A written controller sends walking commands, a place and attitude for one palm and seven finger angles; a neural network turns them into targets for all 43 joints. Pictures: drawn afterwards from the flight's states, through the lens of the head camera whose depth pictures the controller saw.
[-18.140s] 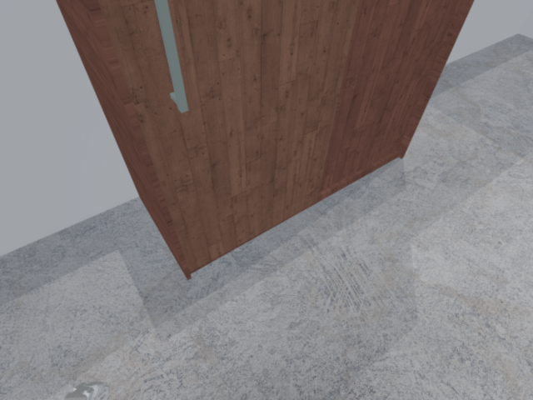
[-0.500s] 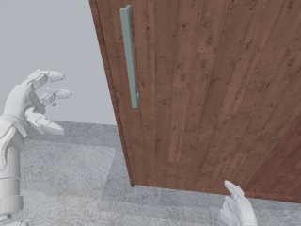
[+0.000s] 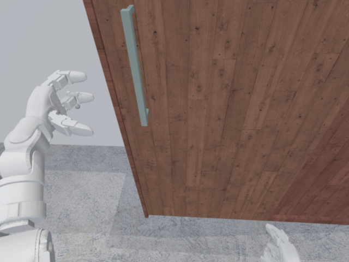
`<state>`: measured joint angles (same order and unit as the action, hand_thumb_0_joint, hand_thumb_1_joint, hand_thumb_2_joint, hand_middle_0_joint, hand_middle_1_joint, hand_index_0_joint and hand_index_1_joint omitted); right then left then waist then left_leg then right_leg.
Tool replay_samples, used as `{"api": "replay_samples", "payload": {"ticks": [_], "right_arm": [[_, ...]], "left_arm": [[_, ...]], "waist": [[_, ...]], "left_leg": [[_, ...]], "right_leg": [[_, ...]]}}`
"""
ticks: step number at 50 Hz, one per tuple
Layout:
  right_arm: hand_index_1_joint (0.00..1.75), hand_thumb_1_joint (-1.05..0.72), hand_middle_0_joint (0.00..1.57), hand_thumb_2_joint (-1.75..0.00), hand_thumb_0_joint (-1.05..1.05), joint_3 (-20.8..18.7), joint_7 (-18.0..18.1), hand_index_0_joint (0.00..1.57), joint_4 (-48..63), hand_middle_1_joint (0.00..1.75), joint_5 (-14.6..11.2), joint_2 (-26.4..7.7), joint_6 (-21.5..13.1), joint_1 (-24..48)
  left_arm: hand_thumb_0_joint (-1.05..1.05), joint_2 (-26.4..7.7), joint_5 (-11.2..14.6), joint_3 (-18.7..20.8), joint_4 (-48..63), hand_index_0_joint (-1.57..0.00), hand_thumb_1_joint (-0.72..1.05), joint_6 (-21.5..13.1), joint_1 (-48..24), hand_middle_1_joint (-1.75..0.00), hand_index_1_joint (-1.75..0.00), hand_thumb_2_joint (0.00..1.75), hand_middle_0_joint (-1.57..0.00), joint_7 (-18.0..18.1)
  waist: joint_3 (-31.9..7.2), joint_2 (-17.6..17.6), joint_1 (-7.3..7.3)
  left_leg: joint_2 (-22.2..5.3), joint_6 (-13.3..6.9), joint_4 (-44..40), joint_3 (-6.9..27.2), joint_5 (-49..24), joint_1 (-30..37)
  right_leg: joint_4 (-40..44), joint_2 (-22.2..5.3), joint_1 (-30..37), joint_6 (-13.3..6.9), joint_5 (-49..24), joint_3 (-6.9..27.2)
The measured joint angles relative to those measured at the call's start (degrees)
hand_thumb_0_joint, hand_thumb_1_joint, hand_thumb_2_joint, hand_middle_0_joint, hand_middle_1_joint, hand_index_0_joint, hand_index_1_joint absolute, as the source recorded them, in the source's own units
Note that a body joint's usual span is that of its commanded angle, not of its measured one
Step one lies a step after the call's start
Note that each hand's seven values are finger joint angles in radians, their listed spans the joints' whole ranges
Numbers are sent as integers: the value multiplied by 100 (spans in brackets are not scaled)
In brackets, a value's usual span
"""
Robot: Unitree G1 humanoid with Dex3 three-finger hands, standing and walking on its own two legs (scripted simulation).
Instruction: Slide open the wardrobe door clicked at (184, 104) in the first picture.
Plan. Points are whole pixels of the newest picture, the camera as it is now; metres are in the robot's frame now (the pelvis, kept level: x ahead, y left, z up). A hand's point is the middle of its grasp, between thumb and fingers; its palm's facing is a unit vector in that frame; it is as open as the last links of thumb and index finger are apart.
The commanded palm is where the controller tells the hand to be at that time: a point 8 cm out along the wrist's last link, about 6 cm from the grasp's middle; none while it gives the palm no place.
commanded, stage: move the hooked fingers beside the handle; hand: left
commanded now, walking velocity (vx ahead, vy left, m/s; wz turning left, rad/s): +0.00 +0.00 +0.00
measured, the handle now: (138, 74) +0.52 +0.13 +0.20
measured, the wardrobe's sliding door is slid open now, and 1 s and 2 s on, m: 0.00 0.00 0.00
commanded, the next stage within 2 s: feel for the door with the fingertips in 1.58 s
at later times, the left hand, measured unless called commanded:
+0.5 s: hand (96, 93) +0.41 +0.21 +0.21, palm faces +0.02 -1.00 -0.01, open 14.0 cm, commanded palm +0.40 +0.26 +0.21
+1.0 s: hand (111, 82) +0.47 +0.19 +0.21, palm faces +0.02 -1.00 +0.02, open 14.0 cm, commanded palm +0.44 +0.25 +0.20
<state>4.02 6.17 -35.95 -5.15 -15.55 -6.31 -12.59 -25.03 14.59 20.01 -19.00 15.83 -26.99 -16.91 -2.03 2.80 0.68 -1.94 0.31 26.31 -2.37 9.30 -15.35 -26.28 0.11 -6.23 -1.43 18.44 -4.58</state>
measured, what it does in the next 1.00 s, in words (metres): stands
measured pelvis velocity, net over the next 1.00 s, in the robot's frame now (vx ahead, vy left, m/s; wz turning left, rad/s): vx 0.01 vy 0.01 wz -0.04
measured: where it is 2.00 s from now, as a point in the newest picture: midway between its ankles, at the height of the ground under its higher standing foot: outside the picture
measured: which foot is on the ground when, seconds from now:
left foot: down 0.00-1.00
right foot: down 0.00-1.00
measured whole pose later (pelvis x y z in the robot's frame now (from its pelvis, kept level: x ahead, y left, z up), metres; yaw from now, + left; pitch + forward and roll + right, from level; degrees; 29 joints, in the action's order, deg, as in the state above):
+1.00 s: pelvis +0.01 +0.01 +0.00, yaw -2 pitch +4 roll +0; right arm 0.9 4.9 -39.1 -3.7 -16.5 -3.4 -21.1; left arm -25.5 9.4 19.6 -48.8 3.6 -47.9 -11.8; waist -2.8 1.8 -4.0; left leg -2.5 -0.4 28.9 -4.4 11.4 -21.0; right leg -27.8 0.2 -12.2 -0.7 19.1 -2.3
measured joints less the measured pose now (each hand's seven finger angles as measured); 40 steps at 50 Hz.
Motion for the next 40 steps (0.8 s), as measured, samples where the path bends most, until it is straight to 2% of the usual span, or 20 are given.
{"api": "replay_samples", "payload": {"ticks": [10,24,33,40], "right_arm": [[30,-91,20,-90,2,-66,22,20,-108,30,13,-36,80,-55],[30,-91,21,-90,2,-125,22,20,-191,30,35,-41,146,-231],[30,-91,21,-90,2,-179,-17,20,-287,30,78,-55,174,-418],[30,-91,21,-90,2,-222,-43,20,-337,30,116,-59,199,-579]], "left_arm": [[-1,148,-81,-234,-363,-30,-51,-95,-379,-120,-120,30,-30,171],[-1,43,-224,-329,-1526,-30,-51,-429,-1205,-120,-120,30,-30,292],[-1,91,-333,-338,-2170,-30,-51,-684,-1686,-120,-120,30,-30,442],[-1,-8,-472,-292,-2873,-30,-50,-940,-2147,-120,-120,30,-30,541]], "waist": [[14,-19,-26],[4,-55,-154],[-2,-76,-265],[-2,-103,-382]], "left_leg": [[6,-9,36,12,13,-62],[-10,-22,108,1,46,-227],[-13,-44,155,-45,82,-355],[-29,-57,234,-77,129,-499]], "right_leg": [[-24,-5,-52,5,12,-10],[-44,8,-199,16,9,9],[-76,2,-338,38,15,58],[-126,9,-481,50,33,95]]}}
